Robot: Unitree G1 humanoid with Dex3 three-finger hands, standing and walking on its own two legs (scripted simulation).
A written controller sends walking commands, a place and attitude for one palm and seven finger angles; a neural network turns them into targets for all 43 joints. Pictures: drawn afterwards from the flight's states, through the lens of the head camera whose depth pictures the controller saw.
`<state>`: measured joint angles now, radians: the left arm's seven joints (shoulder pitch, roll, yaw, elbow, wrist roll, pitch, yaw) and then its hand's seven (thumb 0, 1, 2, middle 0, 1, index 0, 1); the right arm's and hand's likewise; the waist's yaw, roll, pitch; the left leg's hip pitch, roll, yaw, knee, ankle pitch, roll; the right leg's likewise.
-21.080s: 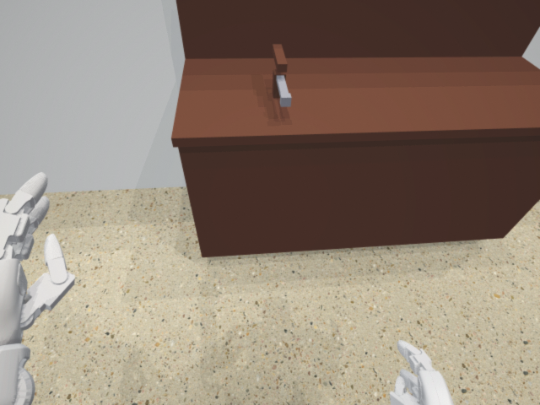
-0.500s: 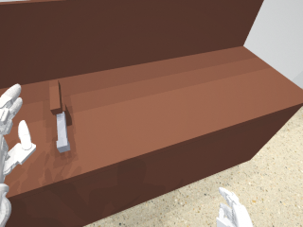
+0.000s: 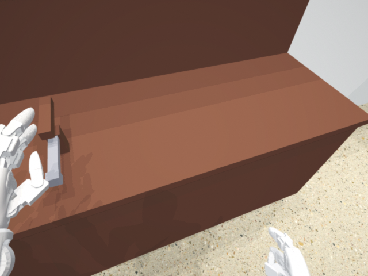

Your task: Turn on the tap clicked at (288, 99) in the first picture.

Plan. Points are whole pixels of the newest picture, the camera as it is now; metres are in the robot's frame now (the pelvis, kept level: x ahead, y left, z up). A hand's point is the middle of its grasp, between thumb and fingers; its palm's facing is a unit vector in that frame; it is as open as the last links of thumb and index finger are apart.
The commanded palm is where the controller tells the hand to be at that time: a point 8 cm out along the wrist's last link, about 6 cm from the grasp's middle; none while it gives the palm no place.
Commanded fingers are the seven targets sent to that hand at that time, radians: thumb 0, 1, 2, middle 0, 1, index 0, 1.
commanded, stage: shuffle to correct the standing spot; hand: left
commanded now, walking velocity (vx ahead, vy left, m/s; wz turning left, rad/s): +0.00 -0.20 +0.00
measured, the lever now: (54, 178) +0.31 +0.33 +0.01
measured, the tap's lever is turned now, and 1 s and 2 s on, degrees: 0 0 0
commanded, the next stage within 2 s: none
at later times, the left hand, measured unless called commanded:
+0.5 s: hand (37, 189) +0.21 +0.24 +0.17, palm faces +0.29 -0.88 -0.38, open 7.4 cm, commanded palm +0.15 +0.28 +0.18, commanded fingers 0.00 0.90 0.90 -0.20 -0.30 -0.20 -0.30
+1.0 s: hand (52, 181) +0.22 +0.23 +0.17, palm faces +0.30 -0.87 -0.39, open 7.4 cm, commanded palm +0.16 +0.27 +0.18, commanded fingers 0.00 0.90 0.90 -0.20 -0.30 -0.20 -0.30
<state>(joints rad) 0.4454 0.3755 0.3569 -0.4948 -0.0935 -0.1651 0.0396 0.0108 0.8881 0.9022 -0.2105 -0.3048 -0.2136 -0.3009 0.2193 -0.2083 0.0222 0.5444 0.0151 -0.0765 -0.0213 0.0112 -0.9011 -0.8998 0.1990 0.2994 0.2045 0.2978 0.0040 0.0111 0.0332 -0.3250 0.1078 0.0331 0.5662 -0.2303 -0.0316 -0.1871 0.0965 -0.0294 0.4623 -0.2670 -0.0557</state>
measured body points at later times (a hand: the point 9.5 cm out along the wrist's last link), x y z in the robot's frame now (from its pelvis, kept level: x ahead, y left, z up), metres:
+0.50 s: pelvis -0.01 +0.00 +0.00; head +0.01 +0.02 +0.45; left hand +0.18 +0.29 +0.19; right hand +0.17 -0.22 -0.07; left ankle +0.04 +0.14 -0.73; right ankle -0.01 -0.09 -0.73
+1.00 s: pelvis +0.00 -0.01 +0.00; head +0.03 +0.00 +0.45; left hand +0.20 +0.27 +0.19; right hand +0.18 -0.23 -0.08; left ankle +0.04 +0.14 -0.73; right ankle -0.01 -0.09 -0.73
